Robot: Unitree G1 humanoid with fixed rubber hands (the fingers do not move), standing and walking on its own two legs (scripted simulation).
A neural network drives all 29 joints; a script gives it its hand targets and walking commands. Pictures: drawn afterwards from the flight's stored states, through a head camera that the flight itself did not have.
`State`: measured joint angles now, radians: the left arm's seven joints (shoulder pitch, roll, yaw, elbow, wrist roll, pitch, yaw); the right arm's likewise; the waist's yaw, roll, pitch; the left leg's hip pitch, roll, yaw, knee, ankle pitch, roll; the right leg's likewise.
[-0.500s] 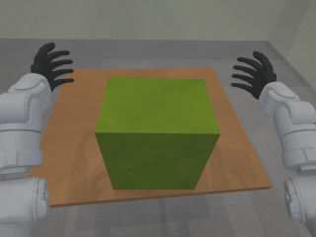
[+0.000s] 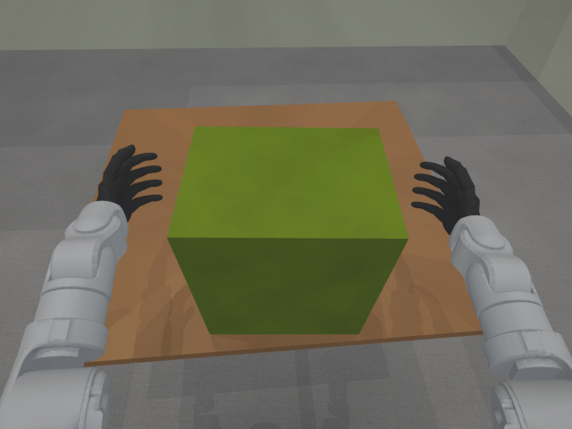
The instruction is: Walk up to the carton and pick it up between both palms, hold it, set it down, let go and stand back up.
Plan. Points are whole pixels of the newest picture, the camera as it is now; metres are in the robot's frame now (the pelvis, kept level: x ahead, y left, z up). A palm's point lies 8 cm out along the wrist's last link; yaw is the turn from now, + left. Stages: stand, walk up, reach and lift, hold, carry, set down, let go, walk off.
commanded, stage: reach and lift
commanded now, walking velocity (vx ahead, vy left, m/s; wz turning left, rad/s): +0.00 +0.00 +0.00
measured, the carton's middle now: (285, 241) +0.38 +0.00 +0.01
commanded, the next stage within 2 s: none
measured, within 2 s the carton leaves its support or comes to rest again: neither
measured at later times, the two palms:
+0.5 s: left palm (133, 225) +0.38 +0.22 +0.07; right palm (442, 228) +0.37 -0.23 +0.06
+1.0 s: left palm (163, 222) +0.39 +0.18 +0.06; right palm (403, 226) +0.38 -0.18 +0.05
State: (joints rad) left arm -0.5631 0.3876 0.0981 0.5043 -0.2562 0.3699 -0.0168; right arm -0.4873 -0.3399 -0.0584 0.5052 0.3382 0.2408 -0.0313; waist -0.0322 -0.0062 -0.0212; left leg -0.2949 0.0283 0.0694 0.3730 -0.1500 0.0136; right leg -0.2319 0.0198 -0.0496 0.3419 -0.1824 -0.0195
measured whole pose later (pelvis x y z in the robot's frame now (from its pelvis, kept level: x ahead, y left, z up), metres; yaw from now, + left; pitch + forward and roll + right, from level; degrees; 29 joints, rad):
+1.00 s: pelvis +0.00 +0.00 -0.01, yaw +0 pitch +9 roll -1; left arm -0.58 0.18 0.09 0.82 -0.12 -0.05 0.02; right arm -0.57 -0.15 0.03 0.85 0.27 -0.10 -0.17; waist -0.01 0.01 -0.10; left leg -0.42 0.04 0.07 0.44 -0.18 0.01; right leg -0.35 0.03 -0.05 0.40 -0.20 -0.02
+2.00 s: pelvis +0.00 +0.00 -0.01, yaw +1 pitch +9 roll -1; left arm -0.59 0.14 0.10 0.90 -0.08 -0.12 0.07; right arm -0.59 -0.11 -0.06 0.91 0.18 -0.10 -0.15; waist -0.02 0.01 -0.13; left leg -0.43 0.03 0.05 0.45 -0.18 0.00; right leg -0.34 0.03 -0.07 0.40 -0.20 -0.03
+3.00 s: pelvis +0.00 +0.00 +0.00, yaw +1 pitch +7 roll -1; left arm -0.61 0.12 0.09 0.82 0.02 -0.16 0.09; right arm -0.54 -0.06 -0.22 0.90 -0.02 -0.23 -0.10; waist 0.01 -0.04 -0.14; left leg -0.33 0.02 0.05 0.29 -0.09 0.01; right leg -0.26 0.02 -0.06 0.26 -0.13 -0.02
